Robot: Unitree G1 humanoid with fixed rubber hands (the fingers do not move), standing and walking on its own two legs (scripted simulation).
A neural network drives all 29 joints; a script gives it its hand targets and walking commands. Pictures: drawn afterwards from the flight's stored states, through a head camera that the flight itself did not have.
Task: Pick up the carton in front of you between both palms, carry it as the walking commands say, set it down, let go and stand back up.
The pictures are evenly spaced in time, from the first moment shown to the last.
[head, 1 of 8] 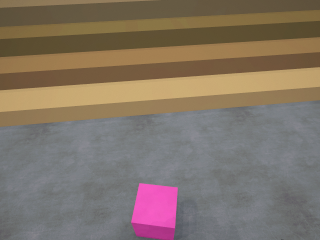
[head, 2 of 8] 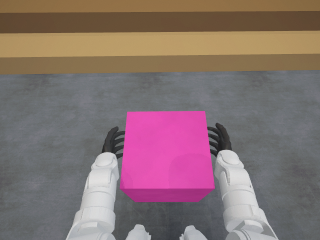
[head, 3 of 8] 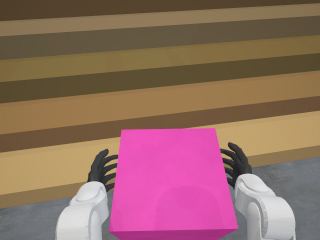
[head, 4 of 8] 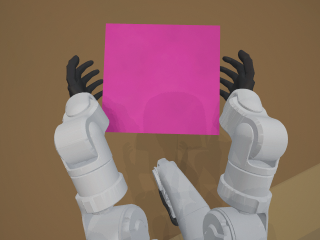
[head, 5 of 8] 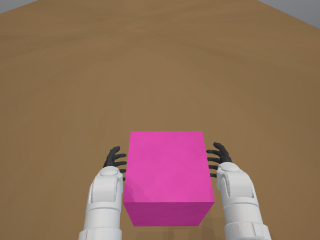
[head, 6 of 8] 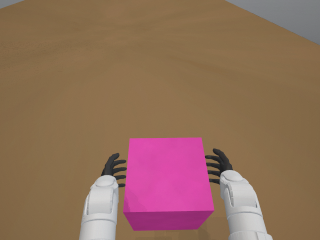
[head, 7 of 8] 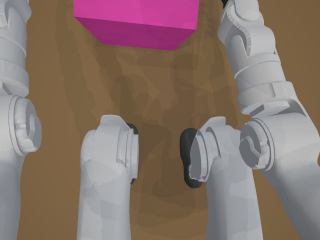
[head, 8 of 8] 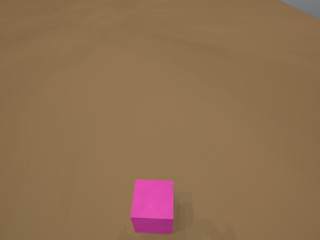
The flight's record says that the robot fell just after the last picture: no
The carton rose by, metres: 2.37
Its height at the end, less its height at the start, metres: +1.53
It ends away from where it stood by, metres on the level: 4.90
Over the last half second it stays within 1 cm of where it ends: yes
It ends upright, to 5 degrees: yes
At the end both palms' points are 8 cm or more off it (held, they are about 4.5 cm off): yes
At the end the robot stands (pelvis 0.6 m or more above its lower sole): yes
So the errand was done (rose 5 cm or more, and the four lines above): yes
